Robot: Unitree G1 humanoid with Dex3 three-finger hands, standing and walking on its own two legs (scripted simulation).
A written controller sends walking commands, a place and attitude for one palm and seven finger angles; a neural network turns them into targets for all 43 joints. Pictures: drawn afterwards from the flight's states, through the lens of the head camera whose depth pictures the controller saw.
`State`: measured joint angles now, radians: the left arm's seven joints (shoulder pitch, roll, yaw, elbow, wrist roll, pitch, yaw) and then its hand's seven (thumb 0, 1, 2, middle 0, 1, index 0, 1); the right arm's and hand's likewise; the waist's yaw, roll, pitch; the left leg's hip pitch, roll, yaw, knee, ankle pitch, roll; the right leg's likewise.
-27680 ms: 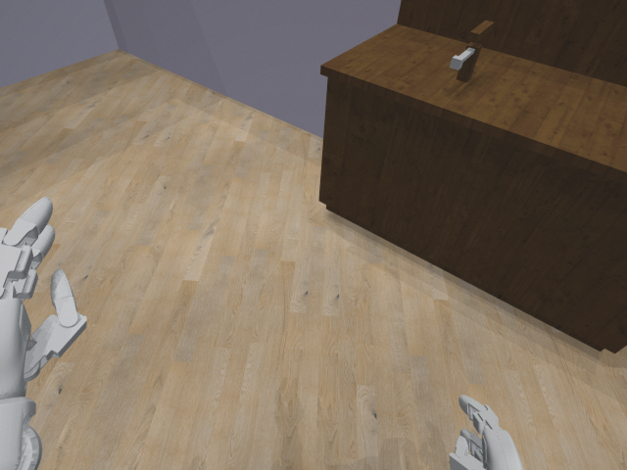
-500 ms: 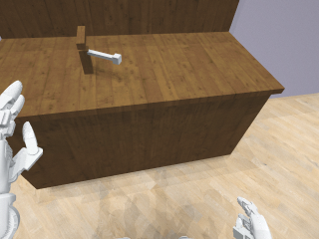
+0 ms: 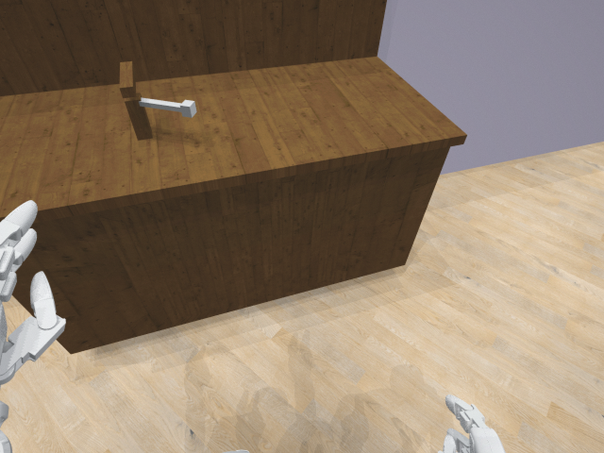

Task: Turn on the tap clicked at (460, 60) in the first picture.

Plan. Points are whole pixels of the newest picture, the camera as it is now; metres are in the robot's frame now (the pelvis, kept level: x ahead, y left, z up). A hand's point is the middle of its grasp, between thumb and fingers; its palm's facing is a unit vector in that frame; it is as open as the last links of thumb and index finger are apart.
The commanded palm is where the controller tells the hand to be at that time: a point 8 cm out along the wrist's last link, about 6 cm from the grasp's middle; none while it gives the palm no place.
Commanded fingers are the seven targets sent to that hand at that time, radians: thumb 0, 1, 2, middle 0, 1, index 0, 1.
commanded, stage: stop stepping back and stand still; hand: left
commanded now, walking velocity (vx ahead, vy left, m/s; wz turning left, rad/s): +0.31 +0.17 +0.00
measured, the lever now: (188, 108) +0.82 +0.30 +0.04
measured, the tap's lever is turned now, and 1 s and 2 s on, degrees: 59 59 59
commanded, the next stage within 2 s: stand and check the lever's angle in 0.48 s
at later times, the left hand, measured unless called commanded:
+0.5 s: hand (15, 362) +0.16 +0.26 +0.16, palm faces +0.46 -0.82 -0.33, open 7.4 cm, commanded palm +0.11 +0.30 +0.17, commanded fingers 0.00 0.90 0.90 -0.20 -0.30 -0.20 -0.30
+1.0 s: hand (22, 329) +0.20 +0.28 +0.15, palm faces +0.42 -0.83 -0.37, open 7.4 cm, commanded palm +0.15 +0.32 +0.17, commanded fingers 0.00 0.90 0.90 -0.20 -0.30 -0.20 -0.30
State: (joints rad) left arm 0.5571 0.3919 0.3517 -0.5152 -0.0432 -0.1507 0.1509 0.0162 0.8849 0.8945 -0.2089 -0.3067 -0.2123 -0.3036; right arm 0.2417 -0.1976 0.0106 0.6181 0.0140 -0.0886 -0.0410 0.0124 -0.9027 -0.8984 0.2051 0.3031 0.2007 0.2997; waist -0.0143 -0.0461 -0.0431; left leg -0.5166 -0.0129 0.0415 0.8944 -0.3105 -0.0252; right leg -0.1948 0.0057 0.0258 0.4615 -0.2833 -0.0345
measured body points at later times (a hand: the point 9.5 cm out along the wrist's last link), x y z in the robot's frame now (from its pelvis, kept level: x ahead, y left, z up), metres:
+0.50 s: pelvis -0.04 +0.01 -0.01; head -0.06 +0.01 +0.44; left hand +0.13 +0.30 +0.18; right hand +0.11 -0.21 -0.10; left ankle -0.04 +0.12 -0.70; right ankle -0.02 -0.07 -0.74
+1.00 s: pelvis -0.01 +0.03 -0.01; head +0.00 +0.03 +0.44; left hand +0.17 +0.32 +0.17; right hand +0.17 -0.19 -0.09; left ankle +0.00 +0.14 -0.74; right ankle -0.02 -0.07 -0.74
